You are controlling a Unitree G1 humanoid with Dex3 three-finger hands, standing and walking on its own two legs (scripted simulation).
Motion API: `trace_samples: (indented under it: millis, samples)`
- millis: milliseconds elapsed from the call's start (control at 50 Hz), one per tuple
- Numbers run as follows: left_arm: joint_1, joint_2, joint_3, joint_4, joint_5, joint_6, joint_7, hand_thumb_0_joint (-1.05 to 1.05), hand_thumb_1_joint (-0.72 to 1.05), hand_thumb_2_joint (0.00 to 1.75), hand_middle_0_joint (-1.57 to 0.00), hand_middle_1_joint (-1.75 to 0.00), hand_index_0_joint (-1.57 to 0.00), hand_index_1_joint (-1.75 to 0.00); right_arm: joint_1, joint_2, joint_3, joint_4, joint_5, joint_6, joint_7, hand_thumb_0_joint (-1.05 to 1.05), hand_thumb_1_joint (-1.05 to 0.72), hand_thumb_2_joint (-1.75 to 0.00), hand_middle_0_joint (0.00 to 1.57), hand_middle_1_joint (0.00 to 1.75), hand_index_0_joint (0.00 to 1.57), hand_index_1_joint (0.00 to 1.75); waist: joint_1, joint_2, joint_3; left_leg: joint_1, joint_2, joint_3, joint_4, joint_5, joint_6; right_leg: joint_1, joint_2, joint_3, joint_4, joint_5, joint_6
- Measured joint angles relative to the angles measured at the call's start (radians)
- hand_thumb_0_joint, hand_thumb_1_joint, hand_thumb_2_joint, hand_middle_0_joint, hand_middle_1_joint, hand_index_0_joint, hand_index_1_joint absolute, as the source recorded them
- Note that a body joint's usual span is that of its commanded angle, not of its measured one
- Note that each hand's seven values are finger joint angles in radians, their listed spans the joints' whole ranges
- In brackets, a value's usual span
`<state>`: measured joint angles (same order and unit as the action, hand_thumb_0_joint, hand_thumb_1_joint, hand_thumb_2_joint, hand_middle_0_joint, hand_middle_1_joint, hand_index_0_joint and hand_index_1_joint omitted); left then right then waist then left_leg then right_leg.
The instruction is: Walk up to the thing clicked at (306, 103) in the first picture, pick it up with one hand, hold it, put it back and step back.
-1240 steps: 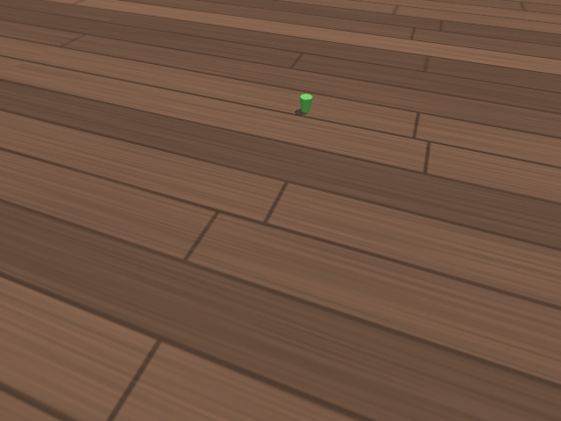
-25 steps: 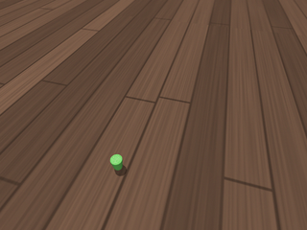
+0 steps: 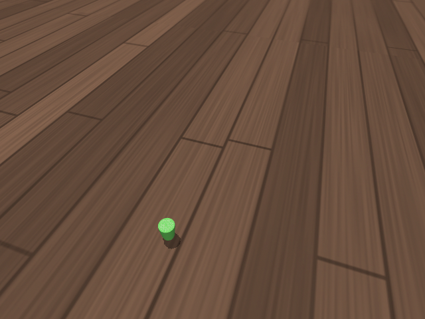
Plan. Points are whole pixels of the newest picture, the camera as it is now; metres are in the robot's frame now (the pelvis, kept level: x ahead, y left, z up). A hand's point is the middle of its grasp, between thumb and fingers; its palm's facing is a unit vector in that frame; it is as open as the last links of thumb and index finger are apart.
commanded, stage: walk up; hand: left
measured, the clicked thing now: (167, 230) +0.71 +0.26 -0.73
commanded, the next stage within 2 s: none
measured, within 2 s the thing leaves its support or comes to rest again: neither
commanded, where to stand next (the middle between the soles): +0.34 +0.02 m, yaw +0 degrees
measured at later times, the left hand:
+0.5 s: hand (98, 284) +0.25 +0.28 -0.14, palm faces -0.09 -0.91 -0.40, open 7.4 cm
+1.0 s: hand (120, 249) +0.35 +0.26 -0.17, palm faces -0.09 -0.93 -0.35, open 7.4 cm
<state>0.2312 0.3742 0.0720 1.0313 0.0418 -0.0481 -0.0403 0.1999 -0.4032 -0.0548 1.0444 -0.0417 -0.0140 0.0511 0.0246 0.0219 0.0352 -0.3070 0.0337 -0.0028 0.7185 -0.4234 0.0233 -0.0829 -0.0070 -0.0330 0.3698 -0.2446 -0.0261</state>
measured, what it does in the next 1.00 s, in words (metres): walks ahead: left foot, then right foot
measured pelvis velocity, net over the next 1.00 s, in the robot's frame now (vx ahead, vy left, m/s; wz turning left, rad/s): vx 0.28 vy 0.00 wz -0.06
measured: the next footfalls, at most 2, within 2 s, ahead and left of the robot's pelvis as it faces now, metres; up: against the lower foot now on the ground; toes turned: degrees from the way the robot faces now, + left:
left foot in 0.08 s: +0.11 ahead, +0.14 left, +0.00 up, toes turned +3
right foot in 0.48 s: +0.33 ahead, -0.14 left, +0.00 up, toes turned -4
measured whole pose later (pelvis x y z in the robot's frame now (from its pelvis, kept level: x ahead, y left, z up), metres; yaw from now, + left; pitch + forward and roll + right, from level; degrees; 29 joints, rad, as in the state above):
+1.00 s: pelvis +0.28 +0.00 -0.02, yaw -4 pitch -2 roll +0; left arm 0.28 0.41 0.03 0.90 0.01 -0.01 -0.02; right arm 0.25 -0.38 -0.02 0.85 -0.03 -0.06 0.02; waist 0.00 -0.04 0.08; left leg -0.35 0.05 0.05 0.65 -0.26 0.00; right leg -0.34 -0.02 0.00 0.80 -0.50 -0.04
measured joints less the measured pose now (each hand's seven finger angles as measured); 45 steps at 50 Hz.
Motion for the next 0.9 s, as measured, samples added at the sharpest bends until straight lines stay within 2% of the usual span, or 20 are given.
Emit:
trace_samples:
  millis: [40, 80, 100, 140, 200, 240, 320, 400, 460, 480, 500, 520, 560, 580, 620, 700, 760, 820, 860, 900]
  samples:
    - [0.026, 0.016, 0.006, -0.008, 0.005, 0.009, -0.004, 0.0, 0.9, 0.9, -0.21, -0.3, -0.21, -0.3, 0.015, -0.01, -0.013, -0.019, 0.001, -0.008, 0.009, 0.01, -0.91, -0.89, 0.2, 0.3, 0.2, 0.3, 0.003, -0.003, 0.008, -0.006, 0.019, 0.005, -0.055, 0.01, 0.003, 0.014, -0.006, -0.003, 0.009, -0.026, 0.014]
    - [0.048, 0.038, 0.008, -0.019, 0.004, 0.024, -0.009, 0.0, 0.9, 0.9, -0.2, -0.3, -0.21, -0.3, 0.031, -0.015, -0.027, -0.041, -0.004, -0.026, 0.011, 0.01, -0.91, -0.89, 0.2, 0.3, 0.2, 0.3, -0.001, -0.019, 0.017, 0.021, 0.021, 0.017, -0.155, 0.114, -0.008, -0.003, -0.026, 0.001, 0.091, -0.085, 0.021]
    - [0.058, 0.048, 0.01, -0.024, 0.002, 0.032, -0.009, 0.0, 0.9, 0.9, -0.2, -0.3, -0.21, -0.3, 0.036, -0.016, -0.036, -0.053, -0.009, -0.037, 0.007, 0.01, -0.91, -0.89, 0.2, 0.3, 0.2, 0.3, -0.002, -0.036, 0.026, 0.029, 0.008, 0.032, -0.162, 0.192, -0.013, -0.035, -0.042, 0.014, 0.184, -0.134, 0.002]
    - [0.069, 0.057, 0.009, -0.02, -0.003, 0.049, -0.003, 0.01, 0.9, 0.9, -0.2, -0.3, -0.2, -0.3, 0.051, -0.01, -0.043, -0.074, -0.012, -0.051, -0.001, 0.01, -0.91, -0.89, 0.2, 0.3, 0.2, 0.3, -0.017, -0.057, 0.03, 0.033, -0.01, 0.049, -0.132, 0.176, -0.01, -0.132, -0.016, 0.08, 0.42, -0.221, -0.016]
    - [0.072, 0.069, 0.001, -0.026, -0.017, 0.05, -0.005, 0.01, 0.9, 0.9, -0.2, -0.3, -0.2, -0.3, 0.085, 0.005, -0.03, -0.092, 0.0, -0.05, -0.007, 0.01, -0.91, -0.89, 0.2, 0.3, 0.2, 0.3, -0.033, -0.078, 0.031, 0.084, -0.023, 0.06, -0.176, 0.158, 0.003, -0.255, 0.014, 0.112, 0.611, -0.193, -0.022]
    - [0.072, 0.072, -0.001, -0.037, -0.02, 0.04, -0.011, 0.01, 0.9, 0.9, -0.2, -0.3, -0.2, -0.3, 0.108, 0.012, -0.021, -0.101, 0.004, -0.052, -0.009, 0.01, -0.91, -0.89, 0.2, 0.3, 0.2, 0.3, -0.037, -0.083, 0.033, 0.125, -0.027, 0.067, -0.219, 0.162, 0.003, -0.311, 0.005, 0.105, 0.614, -0.147, -0.01]
    - [0.066, 0.067, -0.004, -0.065, -0.017, 0.036, -0.029, 0.01, 0.9, 0.9, -0.2, -0.3, -0.2, -0.3, 0.142, 0.016, -0.011, -0.123, 0.007, -0.057, -0.008, 0.01, -0.91, -0.89, 0.21, 0.3, 0.2, 0.3, -0.043, -0.073, 0.042, 0.198, -0.025, 0.079, -0.278, 0.152, 0.0, -0.367, -0.034, 0.08, 0.486, -0.082, 0.017]
    - [0.045, 0.057, -0.005, -0.09, -0.014, 0.035, -0.043, 0.01, 0.9, 0.9, -0.2, -0.3, -0.2, -0.3, 0.164, 0.005, -0.006, -0.147, 0.011, -0.056, -0.004, 0.01, -0.91, -0.89, 0.21, 0.3, 0.2, 0.3, -0.053, -0.05, 0.05, 0.245, -0.019, 0.088, -0.277, 0.104, -0.015, -0.359, -0.066, 0.053, 0.321, -0.005, 0.012]
    - [0.03, 0.05, -0.002, -0.11, -0.014, 0.024, -0.043, 0.01, 0.9, 0.9, -0.2, -0.3, -0.2, -0.3, 0.176, -0.005, -0.005, -0.164, 0.014, -0.046, -0.005, 0.01, -0.9, -0.89, 0.21, 0.3, 0.2, 0.3, -0.058, -0.027, 0.045, 0.257, -0.004, 0.09, -0.214, 0.031, -0.036, -0.31, -0.06, 0.028, 0.235, 0.024, 0.001]
    - [0.025, 0.047, 0.0, -0.118, -0.014, 0.016, -0.041, 0.01, 0.9, 0.9, -0.2, -0.3, -0.2, -0.3, 0.18, -0.01, -0.005, -0.17, 0.016, -0.042, -0.007, 0.01, -0.9, -0.89, 0.21, 0.3, 0.2, 0.3, -0.058, -0.014, 0.045, 0.25, 0.009, 0.085, -0.167, -0.007, -0.039, -0.289, -0.047, 0.02, 0.213, 0.062, 0.001]
    - [0.014, 0.038, 0.003, -0.126, -0.013, 0.006, -0.035, 0.01, 0.9, 0.9, -0.2, -0.3, -0.2, -0.3, 0.178, -0.016, -0.005, -0.171, 0.018, -0.037, -0.011, 0.01, -0.9, -0.89, 0.21, 0.3, 0.2, 0.3, -0.058, 0.013, 0.054, 0.228, 0.034, 0.069, -0.085, -0.04, -0.026, -0.28, -0.029, 0.002, 0.229, 0.075, 0.008]
    - [0.006, 0.031, 0.004, -0.14, -0.014, -0.005, -0.028, 0.01, 0.9, 0.9, -0.2, -0.3, -0.2, -0.3, 0.171, -0.015, -0.003, -0.17, 0.023, -0.03, -0.016, 0.01, -0.91, -0.89, 0.21, 0.3, 0.2, 0.3, -0.055, 0.027, 0.061, 0.186, 0.037, 0.041, 0.032, -0.051, -0.012, -0.277, -0.02, -0.008, 0.256, 0.052, 0.011]
    - [0.004, 0.02, -0.002, -0.17, -0.024, -0.019, -0.021, 0.0, 0.9, 0.9, -0.2, -0.3, -0.2, -0.3, 0.149, -0.011, 0.005, -0.166, 0.027, -0.017, -0.022, 0.01, -0.91, -0.89, 0.2, 0.3, 0.2, 0.3, -0.037, 0.025, 0.066, 0.088, -0.006, -0.001, 0.263, -0.074, 0.003, -0.263, -0.021, -0.003, 0.275, 0.016, 0.005]
    - [0.006, 0.012, -0.007, -0.18, -0.03, -0.021, -0.018, 0.0, 0.9, 0.9, -0.2, -0.3, -0.2, -0.3, 0.14, -0.013, 0.008, -0.167, 0.032, -0.017, -0.024, 0.01, -0.91, -0.89, 0.2, 0.3, 0.2, 0.3, -0.03, 0.028, 0.067, 0.042, -0.021, -0.012, 0.341, -0.064, 0.008, -0.247, -0.021, -0.002, 0.263, 0.011, 0.001]
    - [0.02, -0.002, -0.017, -0.195, -0.035, -0.022, -0.011, 0.0, 0.9, 0.9, -0.2, -0.3, -0.2, -0.3, 0.124, -0.017, 0.01, -0.175, 0.037, -0.021, -0.022, 0.01, -0.91, -0.89, 0.2, 0.3, 0.2, 0.3, -0.021, 0.034, 0.061, -0.033, -0.024, -0.014, 0.391, -0.028, 0.009, -0.21, -0.019, -0.001, 0.221, 0.012, -0.003]
    - [0.055, -0.001, -0.026, -0.212, -0.025, -0.017, -0.007, 0.0, 0.9, 0.9, -0.2, -0.3, -0.21, -0.3, 0.108, -0.017, 0.006, -0.203, 0.028, -0.032, -0.005, 0.01, -0.91, -0.89, 0.2, 0.3, 0.2, 0.3, -0.013, 0.03, 0.046, -0.113, 0.015, 0.01, 0.231, 0.029, -0.012, -0.162, -0.012, -0.004, 0.164, 0.006, -0.008]
    - [0.068, 0.014, -0.031, -0.219, -0.02, -0.01, 0.001, 0.0, 0.9, 0.9, -0.21, -0.3, -0.21, -0.3, 0.096, -0.013, 0.005, -0.206, 0.022, -0.033, -0.009, 0.01, -0.91, -0.89, 0.2, 0.3, 0.2, 0.3, -0.001, 0.011, 0.052, -0.118, 0.025, 0.026, 0.064, 0.086, -0.022, -0.151, -0.013, -0.003, 0.182, -0.026, 0.005]
    - [0.072, 0.026, -0.039, -0.21, -0.029, 0.01, 0.012, 0.0, 0.9, 0.9, -0.21, -0.3, -0.21, -0.3, 0.089, -0.016, 0.004, -0.198, 0.018, -0.042, -0.024, 0.01, -0.91, -0.89, 0.2, 0.3, 0.2, 0.3, 0.004, -0.004, 0.054, -0.067, 0.012, 0.035, -0.109, 0.239, -0.013, -0.168, -0.018, 0.0, 0.274, -0.099, 0.025]
    - [0.061, 0.033, -0.039, -0.195, -0.035, 0.03, 0.019, 0.0, 0.9, 0.9, -0.2, -0.3, -0.21, -0.3, 0.079, -0.003, 0.002, -0.19, 0.01, -0.047, -0.034, 0.01, -0.91, -0.89, 0.2, 0.3, 0.2, 0.3, 0.001, -0.035, 0.055, -0.071, -0.006, 0.044, -0.081, 0.218, -0.018, -0.198, -0.028, 0.023, 0.367, -0.18, 0.013]
    - [0.053, 0.037, -0.039, -0.176, -0.036, 0.045, 0.025, 0.0, 0.9, 0.9, -0.2, -0.3, -0.2, -0.3, 0.067, 0.012, 0.013, -0.191, 0.011, -0.047, -0.032, 0.01, -0.91, -0.89, 0.2, 0.3, 0.2, 0.3, -0.005, -0.055, 0.058, -0.069, -0.007, 0.049, -0.056, 0.184, -0.013, -0.233, -0.006, 0.053, 0.47, -0.28, -0.003]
